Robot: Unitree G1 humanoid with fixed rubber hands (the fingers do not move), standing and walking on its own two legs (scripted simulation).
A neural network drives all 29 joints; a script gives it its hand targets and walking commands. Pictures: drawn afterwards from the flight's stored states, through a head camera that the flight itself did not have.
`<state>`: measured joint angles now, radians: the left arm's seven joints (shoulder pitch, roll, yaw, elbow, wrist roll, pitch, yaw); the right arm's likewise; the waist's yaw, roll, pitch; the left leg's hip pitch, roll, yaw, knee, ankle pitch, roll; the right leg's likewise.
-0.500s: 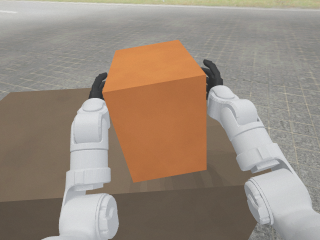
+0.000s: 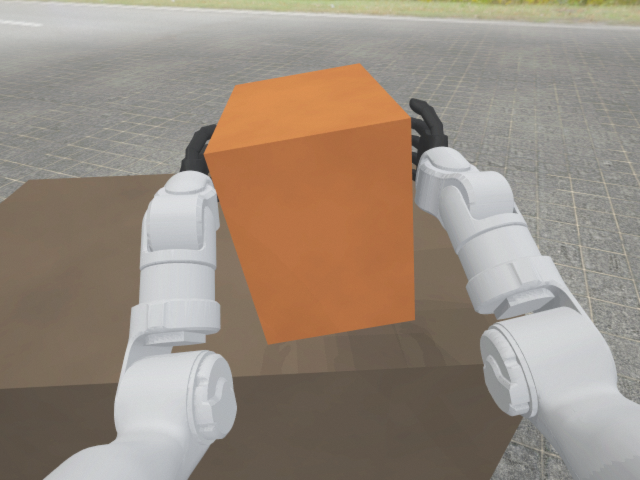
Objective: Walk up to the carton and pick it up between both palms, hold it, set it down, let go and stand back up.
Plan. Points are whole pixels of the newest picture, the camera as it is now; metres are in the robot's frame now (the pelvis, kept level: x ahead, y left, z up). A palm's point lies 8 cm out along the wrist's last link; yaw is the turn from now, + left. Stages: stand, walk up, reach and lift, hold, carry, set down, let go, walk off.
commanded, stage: hold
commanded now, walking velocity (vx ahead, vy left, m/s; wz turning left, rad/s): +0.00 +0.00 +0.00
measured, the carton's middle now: (317, 192) +0.41 +0.00 +0.22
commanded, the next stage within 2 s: none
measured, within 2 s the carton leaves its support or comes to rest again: neither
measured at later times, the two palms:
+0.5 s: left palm (197, 191) +0.38 +0.15 +0.25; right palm (424, 162) +0.38 -0.13 +0.27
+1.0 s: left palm (204, 190) +0.38 +0.14 +0.25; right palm (431, 171) +0.38 -0.14 +0.26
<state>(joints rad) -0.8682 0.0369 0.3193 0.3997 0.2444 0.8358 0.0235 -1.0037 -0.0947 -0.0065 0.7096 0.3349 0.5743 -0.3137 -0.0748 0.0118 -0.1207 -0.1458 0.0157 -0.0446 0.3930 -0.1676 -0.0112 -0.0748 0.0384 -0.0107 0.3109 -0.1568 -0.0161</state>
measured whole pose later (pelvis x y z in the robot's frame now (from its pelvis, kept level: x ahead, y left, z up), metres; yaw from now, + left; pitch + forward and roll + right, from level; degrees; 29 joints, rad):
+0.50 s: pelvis +0.01 +0.00 +0.00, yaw +1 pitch -3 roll -2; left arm -0.86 0.04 0.29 0.44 0.21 0.80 0.06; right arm -0.99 -0.10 -0.01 0.72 0.35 0.55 -0.31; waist -0.09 0.00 -0.14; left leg -0.17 0.01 -0.07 0.42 -0.18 -0.01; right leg -0.08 0.04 -0.02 0.30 -0.16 -0.01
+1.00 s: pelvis +0.02 +0.00 +0.00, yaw +1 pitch -4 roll -2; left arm -0.78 0.01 0.28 0.30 0.21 0.85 0.07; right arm -0.90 -0.11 0.02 0.59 0.38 0.60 -0.33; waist -0.10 0.04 -0.13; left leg -0.14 0.01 -0.07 0.43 -0.21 -0.01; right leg -0.05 0.04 -0.01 0.30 -0.18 -0.01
